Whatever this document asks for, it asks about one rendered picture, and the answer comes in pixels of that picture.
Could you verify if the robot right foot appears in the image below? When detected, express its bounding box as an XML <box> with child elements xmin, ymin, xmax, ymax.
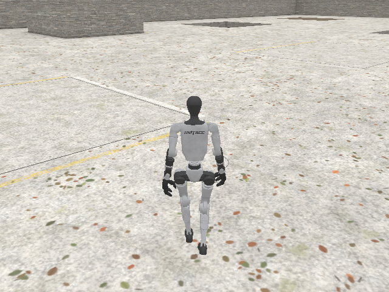
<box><xmin>198</xmin><ymin>243</ymin><xmax>207</xmax><ymax>255</ymax></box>

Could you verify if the robot right forearm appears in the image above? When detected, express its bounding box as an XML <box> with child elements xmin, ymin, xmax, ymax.
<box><xmin>215</xmin><ymin>148</ymin><xmax>225</xmax><ymax>174</ymax></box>

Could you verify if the robot left upper arm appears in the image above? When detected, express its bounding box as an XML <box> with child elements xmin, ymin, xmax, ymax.
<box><xmin>168</xmin><ymin>122</ymin><xmax>182</xmax><ymax>157</ymax></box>

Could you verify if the robot left forearm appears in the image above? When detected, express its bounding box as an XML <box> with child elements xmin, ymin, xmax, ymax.
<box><xmin>163</xmin><ymin>148</ymin><xmax>174</xmax><ymax>180</ymax></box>

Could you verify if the left robot hand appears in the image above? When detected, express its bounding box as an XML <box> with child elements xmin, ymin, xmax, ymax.
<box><xmin>162</xmin><ymin>179</ymin><xmax>176</xmax><ymax>196</ymax></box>

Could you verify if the robot right upper arm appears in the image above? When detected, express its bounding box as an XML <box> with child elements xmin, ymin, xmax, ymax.
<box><xmin>207</xmin><ymin>122</ymin><xmax>222</xmax><ymax>156</ymax></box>

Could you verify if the robot torso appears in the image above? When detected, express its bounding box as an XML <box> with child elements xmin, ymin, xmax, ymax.
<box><xmin>180</xmin><ymin>120</ymin><xmax>208</xmax><ymax>183</ymax></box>

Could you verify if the right robot hand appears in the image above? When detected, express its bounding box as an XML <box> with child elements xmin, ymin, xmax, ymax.
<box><xmin>215</xmin><ymin>172</ymin><xmax>226</xmax><ymax>187</ymax></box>

